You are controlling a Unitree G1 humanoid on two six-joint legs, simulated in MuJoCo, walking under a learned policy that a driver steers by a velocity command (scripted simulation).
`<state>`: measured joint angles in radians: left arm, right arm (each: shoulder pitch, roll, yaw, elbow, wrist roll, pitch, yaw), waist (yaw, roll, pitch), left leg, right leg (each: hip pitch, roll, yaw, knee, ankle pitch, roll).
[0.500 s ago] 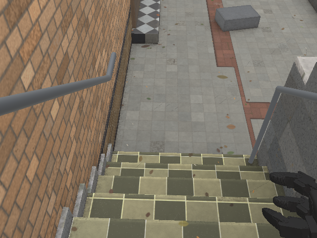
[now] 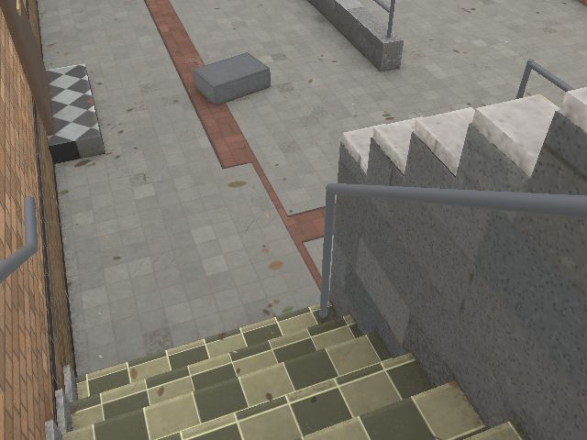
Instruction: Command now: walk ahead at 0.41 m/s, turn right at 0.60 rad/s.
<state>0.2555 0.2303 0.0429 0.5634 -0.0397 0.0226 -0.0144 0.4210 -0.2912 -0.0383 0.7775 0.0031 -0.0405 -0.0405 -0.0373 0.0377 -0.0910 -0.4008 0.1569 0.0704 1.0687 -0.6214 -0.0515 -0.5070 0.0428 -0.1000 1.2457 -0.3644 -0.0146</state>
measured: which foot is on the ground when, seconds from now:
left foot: down 0.00-0.00, up 0.02-0.36, down 0.38-0.76, up 0.78-1.00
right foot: down 0.00-0.38, up 0.40-0.70, down 0.72-1.00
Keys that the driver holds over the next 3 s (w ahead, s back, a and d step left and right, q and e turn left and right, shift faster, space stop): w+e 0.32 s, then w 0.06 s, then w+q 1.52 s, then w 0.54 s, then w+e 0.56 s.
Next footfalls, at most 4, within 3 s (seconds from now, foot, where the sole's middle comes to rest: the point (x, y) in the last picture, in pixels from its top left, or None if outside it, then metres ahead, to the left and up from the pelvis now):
0.38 left None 0.17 0.05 -0.90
0.72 right None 0.30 -0.25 -0.90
1.24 left None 0.46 0.03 -1.09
1.76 right None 0.76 -0.08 -1.28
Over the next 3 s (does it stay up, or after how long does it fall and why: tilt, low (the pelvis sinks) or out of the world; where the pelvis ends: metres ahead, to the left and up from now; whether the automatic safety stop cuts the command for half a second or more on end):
stays up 1.09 0.36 -0.88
